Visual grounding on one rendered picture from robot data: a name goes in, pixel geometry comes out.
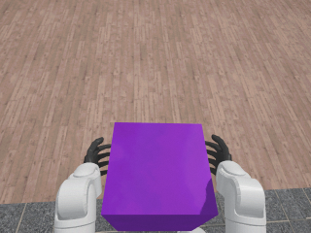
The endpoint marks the left robot forearm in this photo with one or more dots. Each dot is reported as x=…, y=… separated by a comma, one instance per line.
x=75, y=202

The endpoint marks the left robot hand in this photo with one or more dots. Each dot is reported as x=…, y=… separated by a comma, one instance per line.
x=92, y=155

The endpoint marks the right robot hand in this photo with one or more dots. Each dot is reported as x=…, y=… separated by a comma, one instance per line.
x=221, y=153

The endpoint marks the right robot forearm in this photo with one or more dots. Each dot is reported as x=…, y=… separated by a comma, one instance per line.
x=244, y=196

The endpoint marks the carton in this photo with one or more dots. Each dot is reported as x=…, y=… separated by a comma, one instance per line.
x=158, y=178

